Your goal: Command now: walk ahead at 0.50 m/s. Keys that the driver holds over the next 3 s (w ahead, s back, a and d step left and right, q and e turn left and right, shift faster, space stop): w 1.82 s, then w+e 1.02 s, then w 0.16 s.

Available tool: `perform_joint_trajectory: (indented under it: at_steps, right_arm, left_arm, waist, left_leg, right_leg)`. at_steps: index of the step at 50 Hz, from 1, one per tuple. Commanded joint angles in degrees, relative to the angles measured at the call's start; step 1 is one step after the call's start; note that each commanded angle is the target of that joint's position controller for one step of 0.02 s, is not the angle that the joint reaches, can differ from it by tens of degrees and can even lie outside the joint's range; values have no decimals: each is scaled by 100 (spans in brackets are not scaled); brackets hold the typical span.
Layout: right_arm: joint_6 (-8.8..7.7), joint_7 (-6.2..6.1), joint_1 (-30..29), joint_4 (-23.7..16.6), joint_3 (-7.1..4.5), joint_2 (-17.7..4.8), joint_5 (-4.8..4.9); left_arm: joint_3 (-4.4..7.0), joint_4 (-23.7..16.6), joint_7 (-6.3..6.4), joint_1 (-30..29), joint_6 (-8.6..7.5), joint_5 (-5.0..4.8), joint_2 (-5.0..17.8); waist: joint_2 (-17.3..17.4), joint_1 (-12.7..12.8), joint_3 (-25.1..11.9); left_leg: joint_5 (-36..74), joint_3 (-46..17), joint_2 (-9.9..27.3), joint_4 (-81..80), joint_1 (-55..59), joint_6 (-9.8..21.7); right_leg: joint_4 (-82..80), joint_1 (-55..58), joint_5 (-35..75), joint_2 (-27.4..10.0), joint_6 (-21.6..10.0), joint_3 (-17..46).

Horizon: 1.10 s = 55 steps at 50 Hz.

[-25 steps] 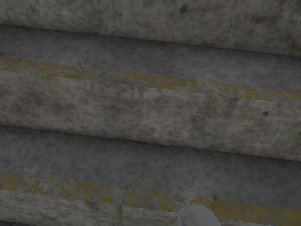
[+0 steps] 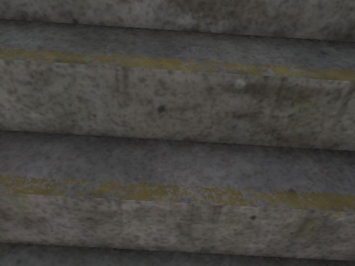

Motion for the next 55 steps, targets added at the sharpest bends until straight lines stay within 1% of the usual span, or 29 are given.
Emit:
perform_joint_trajectory:
  at_steps: [1,5,9,13,16,17,19,20,21,22,23,24,25,26,27,29,31,36,37,39,40,42,43,44,45,47,49,52,55]
  right_arm:
    - [356,-75,1304,256,-86,-174,143]
    - [435,-39,1056,157,-160,-241,50]
    - [282,8,921,-27,-200,-224,-71]
    - [255,56,1522,-152,-109,-202,-94]
    - [121,21,4667,1209,-7,55,-144]
    - [-18,105,4531,1628,121,306,-155]
    - [-349,150,2873,1337,340,229,67]
    - [-466,90,3039,1286,367,-66,-273]
    - [-576,7,3612,1449,198,-714,-386]
    - [-537,-60,3518,1327,8,-1046,-529]
    - [-429,-239,3089,1291,-71,-1011,-460]
    - [-311,-455,4345,1537,166,115,120]
    - [-472,-854,2955,1095,-208,-939,-156]
    - [-488,-875,2443,1141,-213,-977,-173]
    - [-475,-747,2910,1255,-279,-1028,-210]
    - [-440,-572,3398,1348,-267,-701,-31]
    - [-323,-494,3450,1471,-228,-208,-107]
    - [-253,-565,3217,1443,-316,-218,-140]
    - [-240,-572,2904,1398,-281,-216,7]
    - [-354,-458,2469,1128,-204,-510,138]
    - [-463,-315,3033,1336,-180,-400,270]
    - [-895,142,2621,1337,-439,-1625,398]
    - [-975,344,1936,1070,-413,-1608,310]
    - [-906,406,824,567,-338,-1146,74]
    - [-789,331,-289,-164,-170,-387,-249]
    - [-431,160,-370,-736,118,365,-338]
    - [-167,28,869,-360,97,67,-210]
    - [151,3,1595,96,-48,-260,123]
    - [320,-9,1214,138,-58,-324,186]
  left_arm:
    - [58,-772,-2,-1765,-421,-76,606]
    - [290,-654,63,-1082,-518,-91,994]
    - [435,-569,106,-528,-586,190,956]
    - [391,-1042,171,-1652,-625,249,945]
    - [107,-1460,-196,-3295,-394,-100,34]
    - [-90,-1289,-275,-2704,-300,-257,-482]
    - [-242,-1556,-125,-1912,-41,-349,-1031]
    - [-392,-2243,-129,-2733,101,-467,-1622]
    - [-504,-2975,-183,-2955,21,-227,-1808]
    - [-648,-3434,-282,-2642,-228,63,-1612]
    - [-643,-3607,-337,-2866,-315,93,-1352]
    - [-754,-4351,-369,-5301,-538,346,-1324]
    - [-774,-4923,-601,-4358,-355,117,-1550]
    - [-447,-4515,-581,-4108,-134,30,-605]
    - [-340,-4144,-483,-3973,68,-54,-380]
    - [-401,-3884,-312,-3680,222,-63,-707]
    - [-481,-3812,-231,-3414,257,-125,-1083]
    - [-520,-4076,-316,-3869,178,-263,-1212]
    - [-703,-3880,-273,-3450,236,-436,-1470]
    - [-476,-3191,-122,-2035,327,-757,-1040]
    - [-370,-2949,-28,-1928,227,-634,-963]
    - [-62,-2428,73,174,431,-355,-403]
    - [108,-2066,109,709,531,-181,0]
    - [295,-1941,162,517,636,-12,519]
    - [298,-2101,141,-399,637,76,405]
    - [62,-1557,140,-1537,413,105,-263]
    - [-134,-1189,72,-1915,146,136,-730]
    - [-53,-1073,9,-2204,-221,84,-12]
    - [84,-1094,10,-1945,-426,14,654]
  waist:
    - [-73,-858,724]
    - [-168,-398,229]
    - [-564,13,-65]
    - [138,-590,-416]
    - [1830,-1973,260]
    - [2728,-1551,454]
    - [1740,-449,88]
    - [614,-243,216]
    - [1069,125,594]
    - [1016,269,759]
    - [726,414,770]
    - [310,-1259,1065]
    - [1844,-70,849]
    - [26,240,727]
    - [-726,-123,592]
    - [-542,-358,988]
    - [411,-260,868]
    - [886,-124,893]
    - [1305,-66,787]
    - [1523,465,-294]
    - [1601,47,-1039]
    - [1288,1123,-2638]
    - [385,1371,-2716]
    - [-1493,1568,-2329]
    - [-1126,1468,-1689]
    - [-190,207,449]
    - [-52,-615,741]
    - [16,-1087,655]
    - [271,-837,575]
  left_leg:
    - [-125,226,268,-280,745,-198]
    - [-703,551,759,-1066,442,-23]
    - [-2092,124,1281,-1882,120,262]
    - [-1903,735,1546,-3533,1631,548]
    - [1296,2309,1185,-7832,4814,924]
    - [2262,2586,1186,-9165,5021,803]
    - [3027,2151,1323,-10204,4800,493]
    - [2307,1259,1356,-9477,5067,338]
    - [6126,-78,1604,-8500,6051,-259]
    - [5005,-1225,2236,-8511,7073,10]
    - [3317,-1997,2881,-9274,7111,540]
    - [2943,-2500,2082,-9976,5837,406]
    - [-513,-5464,3591,-11552,5275,1042]
    - [-1085,-4729,3680,-11202,6015,1029]
    - [-1592,-3626,3281,-10761,6706,910]
    - [-1142,-2245,2490,-10625,6881,665]
    - [-620,-1389,1971,-10408,6822,747]
    - [-12,-670,1963,-11170,6910,991]
    - [1274,-22,1895,-11763,6027,1081]
    - [7853,641,1694,-10414,5127,1145]
    - [9392,154,1798,-9372,4574,981]
    - [7883,-2,1894,-7784,4459,999]
    - [6020,64,1298,-6631,3407,988]
    - [1218,116,50,-3716,1994,766]
    - [310,-788,-433,-433,1159,500]
    - [-2,-704,-100,110,417,332]
    - [-411,-398,44,707,810,51]
    - [145,-99,276,294,1358,-306]
    - [-217,537,526,-855,1602,-285]
  right_leg:
    - [-3410,-1526,-2708,-1211,-322,1680]
    - [-3502,254,-3192,-1602,-416,1828]
    - [-2969,1729,-3432,-2105,-201,2091]
    - [-1873,886,-3654,-2059,271,1440]
    - [1593,-1135,-2118,-308,1002,-999]
    - [3490,-1149,-1701,246,625,-1223]
    - [7370,-749,-1523,758,-32,-275]
    - [8363,-1711,-770,955,-77,298]
    - [8383,-3793,-1009,882,168,317]
    - [7818,-5153,-120,637,303,543]
    - [7868,-5559,155,310,295,766]
    - [7460,-5013,-263,-90,479,370]
    - [6691,-4929,433,-676,515,1747]
    - [7171,-5407,1092,-571,575,1909]
    - [7141,-5651,1468,-405,514,1616]
    - [6751,-5625,1426,-235,420,941]
    - [6945,-5262,1204,-113,276,695]
    - [5231,-4537,347,-118,-12,490]
    - [3727,-2796,-762,120,-304,271]
    - [2318,838,-1807,1297,-368,-700]
    - [2112,2343,-1392,1292,-510,-411]
    - [1241,3777,-1440,1004,-387,682]
    - [384,4099,-2718,671,-440,1855]
    - [-1616,3380,-4364,-464,-978,4583]
    - [-2724,1725,-5109,-780,-1089,5835]
    - [-2569,-794,-4326,-1003,-624,4477]
    - [-2461,-1871,-3052,-1020,-539,3324]
    - [-2893,-2379,-2669,-1179,-413,2234]
    - [-2794,-1989,-3053,-1285,-445,1849]
Next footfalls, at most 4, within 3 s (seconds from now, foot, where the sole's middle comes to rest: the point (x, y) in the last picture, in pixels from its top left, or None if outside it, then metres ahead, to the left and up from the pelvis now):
0.40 left None -0.07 0.22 -0.93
0.84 right None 0.17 -0.03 -0.68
1.24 left None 0.02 0.27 -0.73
1.48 right None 0.00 0.15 -0.70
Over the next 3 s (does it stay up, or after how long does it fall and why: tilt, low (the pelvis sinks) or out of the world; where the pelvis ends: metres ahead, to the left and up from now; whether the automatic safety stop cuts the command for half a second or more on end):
stays up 0.18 0.44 0.08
